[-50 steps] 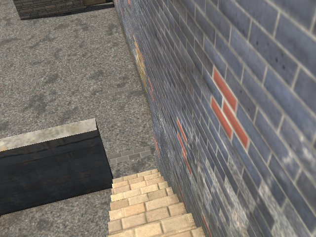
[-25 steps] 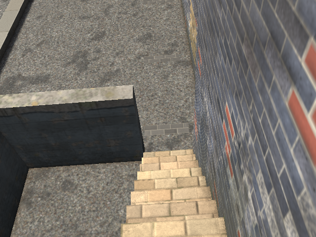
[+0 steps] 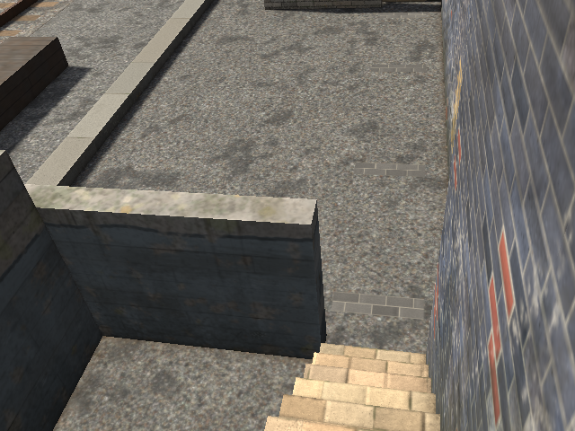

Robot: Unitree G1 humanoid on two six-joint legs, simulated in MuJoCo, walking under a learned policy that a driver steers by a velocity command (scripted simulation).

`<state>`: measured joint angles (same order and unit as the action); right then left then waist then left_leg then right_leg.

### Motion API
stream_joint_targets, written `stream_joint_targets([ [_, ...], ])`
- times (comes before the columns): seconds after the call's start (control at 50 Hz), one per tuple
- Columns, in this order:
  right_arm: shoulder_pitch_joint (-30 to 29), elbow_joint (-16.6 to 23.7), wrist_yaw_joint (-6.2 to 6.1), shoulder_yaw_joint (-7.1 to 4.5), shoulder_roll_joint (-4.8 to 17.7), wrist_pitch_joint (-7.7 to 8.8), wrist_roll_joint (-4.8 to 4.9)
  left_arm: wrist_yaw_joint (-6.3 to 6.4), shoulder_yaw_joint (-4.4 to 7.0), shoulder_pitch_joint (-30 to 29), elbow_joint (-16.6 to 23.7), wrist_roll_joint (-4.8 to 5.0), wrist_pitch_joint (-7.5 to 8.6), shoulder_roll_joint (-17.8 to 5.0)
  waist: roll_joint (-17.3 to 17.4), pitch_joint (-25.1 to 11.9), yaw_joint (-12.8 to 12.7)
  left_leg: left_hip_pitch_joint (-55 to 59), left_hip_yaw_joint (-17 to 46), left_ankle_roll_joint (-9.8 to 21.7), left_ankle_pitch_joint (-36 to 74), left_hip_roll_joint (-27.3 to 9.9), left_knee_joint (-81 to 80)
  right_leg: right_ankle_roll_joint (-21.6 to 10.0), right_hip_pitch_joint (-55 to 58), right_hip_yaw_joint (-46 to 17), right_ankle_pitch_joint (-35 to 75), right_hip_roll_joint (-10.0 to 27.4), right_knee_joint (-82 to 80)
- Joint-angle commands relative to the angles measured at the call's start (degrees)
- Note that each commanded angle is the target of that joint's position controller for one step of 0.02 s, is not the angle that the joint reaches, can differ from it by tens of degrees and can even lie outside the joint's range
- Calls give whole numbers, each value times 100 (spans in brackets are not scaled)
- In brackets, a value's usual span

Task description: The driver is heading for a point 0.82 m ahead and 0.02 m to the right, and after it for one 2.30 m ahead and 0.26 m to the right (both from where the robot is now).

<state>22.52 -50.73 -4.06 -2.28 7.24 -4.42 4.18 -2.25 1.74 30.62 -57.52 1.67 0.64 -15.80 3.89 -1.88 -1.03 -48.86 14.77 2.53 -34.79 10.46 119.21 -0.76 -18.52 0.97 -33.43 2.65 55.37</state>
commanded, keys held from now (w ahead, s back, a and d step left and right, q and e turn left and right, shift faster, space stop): w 0.88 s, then w+e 0.12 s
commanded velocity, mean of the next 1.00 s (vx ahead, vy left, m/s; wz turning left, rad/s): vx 0.50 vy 0.00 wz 0.04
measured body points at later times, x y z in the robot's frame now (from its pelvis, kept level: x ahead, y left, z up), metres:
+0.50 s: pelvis +0.15 +0.05 -0.01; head +0.17 +0.05 +0.44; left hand +0.29 +0.33 -0.10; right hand +0.11 -0.18 -0.15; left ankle +0.09 +0.22 -0.68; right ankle +0.26 -0.10 -0.67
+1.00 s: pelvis +0.37 +0.10 -0.29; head +0.34 +0.09 +0.16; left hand +0.26 +0.29 -0.44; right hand +0.57 -0.10 -0.39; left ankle +0.57 +0.28 -0.97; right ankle +0.23 -0.07 -0.89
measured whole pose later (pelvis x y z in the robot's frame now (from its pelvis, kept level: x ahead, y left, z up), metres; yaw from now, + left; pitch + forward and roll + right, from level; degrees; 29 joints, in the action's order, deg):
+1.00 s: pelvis +0.37 +0.10 -0.29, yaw +1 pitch -3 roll -3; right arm 9.8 -41.3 1.3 -1.9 11.3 0.0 2.2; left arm 4.8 1.2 31.7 -59.2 2.4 1.5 -4.0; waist 5.2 -3.6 -8.1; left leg -38.3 8.7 -3.0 26.7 -4.6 44.6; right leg 0.3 -14.9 -4.1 -53.7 -2.3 74.7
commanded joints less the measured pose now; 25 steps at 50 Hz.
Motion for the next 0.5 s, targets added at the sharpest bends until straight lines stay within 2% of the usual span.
stream_joint_targets([
  [0.02, -407, 1242, 217, 131, 201, -143, -42, 467, -100, 8, 201, -300, -48, -727, -319, 1579, 286, -1992, 1005, -250, 1747, -926, -1562, -1153, -457, -3549, 4549, 2734, -2693],
  [0.04, -519, 1314, 194, 145, 176, -255, -47, 718, -212, -423, 352, -468, -62, -542, -86, 1944, 457, -1025, 1084, -466, 2464, -1200, -2728, -913, -1476, -3478, 2317, 2582, -3045],
  [0.06, -155, 1210, 204, 126, 67, -301, -20, 799, -211, -1200, 576, -262, -50, -606, -495, 2000, 718, -58, 944, -746, 2848, -1288, -3569, -692, -2214, -3080, 447, 2103, -3028],
  [0.08, -157, 1084, 240, 123, 118, -281, -35, 711, -67, -1177, 675, -219, -25, -1111, -757, 2137, 707, 761, 47, -899, 2880, -1147, -2763, -808, -2962, -2556, 253, 2037, -2959],
  [0.1, -159, 1047, 270, 112, 101, -240, 46, 617, -74, -1279, 753, -211, -32, -1139, -1211, 2182, 620, 1018, -458, -968, 2345, -1064, -2479, -875, -3118, -2017, 264, 1646, -3082],
  [0.12, -214, 1024, 257, 169, 95, -222, 67, 560, -18, -1253, 798, -154, 6, -1108, -1465, 2261, 475, 1130, -656, -1005, 2055, -1122, -2693, -890, -3044, -1724, 256, 1472, -3224],
  [0.14, -323, 1034, 249, 226, 113, -182, -63, 531, -17, -1029, 762, -149, 40, -928, -1367, 2359, 303, 1184, -706, -978, 2012, -1233, -3101, -964, -2816, -1562, 515, 1408, -3177],
  [0.16, -305, 994, 296, 198, 188, -48, -138, 518, 36, -710, 589, -66, 145, -736, -1393, 2378, 183, 923, -923, -899, 2446, -1383, -3599, -1050, -2381, -1346, 983, 1299, -2642],
  [0.18, -300, 942, 360, 206, 179, 12, -254, 553, 20, -261, 411, -68, 135, -506, -1395, 2197, 29, 888, -1018, -813, 2359, -1477, -4262, -990, -1557, -1012, 2125, 1218, -2170],
  [0.2, -152, 855, 389, 168, 259, 47, -313, 560, 79, -43, 321, -23, 107, -378, -1364, 1963, -21, 1245, -1132, -711, 2428, -1564, -5198, -944, -1036, -897, 2907, 1141, -1817],
  [0.22, -148, 852, 416, 163, 266, 80, -379, 556, 154, -69, 381, -12, 105, -477, -1486, 1531, -55, 1988, -1345, -625, 2248, -1440, -5843, -897, -671, -740, 4041, 1155, -1590],
  [0.24, 38, 799, 387, 78, 418, 203, -396, 529, 179, -279, 432, 39, 67, -444, -1971, 1001, 92, 3260, -1655, -436, 2231, -1107, -6743, -714, -596, -287, 5334, 706, -1190],
  [0.26, -178, 988, 455, -13, 751, 341, -333, 558, 215, 149, 503, 24, 77, -546, -1496, 768, -23, 3654, -1410, -182, 3795, -866, -7133, -451, -439, -67, 5945, 206, -355],
  [0.28, 147, 761, 551, -152, 1032, 356, -267, 556, 245, 173, 523, 40, 138, -467, -737, 320, 139, 4578, -838, 297, 4464, -1110, -7377, -116, -1275, -65, 5244, 66, 933],
  [0.3, 824, 382, 592, -302, 1322, 409, -149, 597, 233, -328, 717, 175, 211, -407, 785, 260, 569, 5101, 306, 899, 4627, -1724, -8151, 100, -2364, -76, 2987, -263, 2766],
  [0.32, 1764, 100, 640, -346, 1491, 455, -154, 727, 188, -1029, 1127, 202, 320, -145, 1644, 280, 919, 5295, 1596, 1343, 4234, -2204, -8508, -39, -3855, -866, 45, -774, 4023],
  [0.34, 2249, 11, 653, -256, 1188, 498, -266, 840, 106, -1753, 1418, 302, 309, 25, 1342, 503, 1192, 4935, 1756, 1436, 3413, -2392, -8584, -176, -4475, -1365, -232, -906, 3860],
  [0.36, 2022, 3, 585, -131, 860, 457, -375, 837, -11, -1948, 1558, 267, 205, 354, 763, 607, 907, 4457, 1394, 1308, 3025, -2461, -8342, -264, -4467, -1529, 216, -748, 2985],
  [0.38, 1430, 79, 536, 7, 513, 380, -418, 800, -36, -1797, 1627, 143, 79, 402, 371, 539, 386, 3671, 912, 1025, 2365, -2344, -8053, -302, -3886, -1450, 925, -411, 2025],
  [0.4, 670, 342, 519, 85, 440, 386, -536, 645, 13, -1428, 1553, -12, 4, 259, 874, 301, -19, 3120, 672, 870, 1916, -2302, -7898, -326, -3157, -1328, 1549, -285, 1844],
  [0.42, 162, 504, 507, -2, 677, 436, -528, 507, 156, -953, 1433, -35, -11, -32, 475, 174, -332, 2196, 94, 754, 869, -1953, -7682, -357, -2300, -988, 3178, -450, 1333],
  [0.44, 201, 483, 381, -54, 720, 519, -389, 308, 166, -1104, 1396, -8, 32, 13, 678, 33, -252, 2323, 102, 666, -55, -1939, -7431, -348, -2403, -1167, 4015, -377, 1153],
  [0.46, 161, 505, 240, -75, 784, 632, -400, 176, 183, -1260, 1570, -44, 21, -24, 161, 174, -332, 1394, -315, 637, -275, -1716, -7579, -414, -1532, -1037, 5398, -427, 6],
  [0.48, 43, 505, 75, -106, 896, 659, -313, 84, 102, -1477, 1678, -96, 9, 143, -2, 104, -468, 976, -492, 561, -429, -1669, -7549, -346, -617, -833, 6148, -388, -936],
  [0.5, -34, 534, -24, -122, 987, 638, -336, 24, 56, -1503, 1748, -27, -10, 278, -25, 66, -558, 616, -646, 496, -474, -1619, -7451, -291, 227, -663, 5928, -389, -1372],
])
Next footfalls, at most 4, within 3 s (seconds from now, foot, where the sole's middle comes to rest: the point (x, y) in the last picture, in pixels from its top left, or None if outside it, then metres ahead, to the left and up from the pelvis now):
0.24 left None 0.13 0.23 -0.72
0.64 right None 0.27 -0.07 -0.93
1.08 left None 0.53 0.27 -1.15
1.80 right None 0.72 -0.04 -1.36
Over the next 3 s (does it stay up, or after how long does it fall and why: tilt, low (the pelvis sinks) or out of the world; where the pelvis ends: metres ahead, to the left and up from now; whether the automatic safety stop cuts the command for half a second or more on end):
stays up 0.96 0.01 -0.81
